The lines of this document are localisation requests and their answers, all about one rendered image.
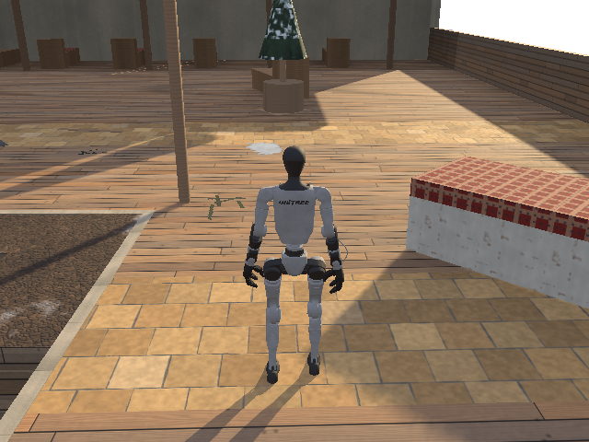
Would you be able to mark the robot right shin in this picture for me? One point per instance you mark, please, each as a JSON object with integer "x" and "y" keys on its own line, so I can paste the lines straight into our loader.
{"x": 314, "y": 330}

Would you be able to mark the robot left hand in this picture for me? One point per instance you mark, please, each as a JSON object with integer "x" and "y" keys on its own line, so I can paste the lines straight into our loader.
{"x": 248, "y": 274}

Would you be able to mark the robot left forearm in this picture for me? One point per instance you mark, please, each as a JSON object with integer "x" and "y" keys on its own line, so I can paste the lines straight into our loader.
{"x": 253, "y": 248}

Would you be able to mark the robot right forearm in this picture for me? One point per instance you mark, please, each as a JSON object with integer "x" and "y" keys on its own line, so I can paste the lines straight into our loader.
{"x": 334, "y": 251}

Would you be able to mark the robot shin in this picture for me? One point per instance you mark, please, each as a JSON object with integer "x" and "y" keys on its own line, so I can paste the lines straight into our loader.
{"x": 272, "y": 339}
{"x": 314, "y": 330}

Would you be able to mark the left robot upper arm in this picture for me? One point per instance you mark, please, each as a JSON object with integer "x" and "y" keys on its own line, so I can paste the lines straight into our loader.
{"x": 261, "y": 211}

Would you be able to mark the robot left shin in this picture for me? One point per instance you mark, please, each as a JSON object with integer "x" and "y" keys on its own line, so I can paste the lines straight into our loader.
{"x": 272, "y": 339}

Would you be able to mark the right robot upper arm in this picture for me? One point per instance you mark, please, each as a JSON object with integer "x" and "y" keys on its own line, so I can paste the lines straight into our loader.
{"x": 326, "y": 211}

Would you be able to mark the robot right hand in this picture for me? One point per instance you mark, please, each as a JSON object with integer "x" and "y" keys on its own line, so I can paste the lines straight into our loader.
{"x": 339, "y": 279}

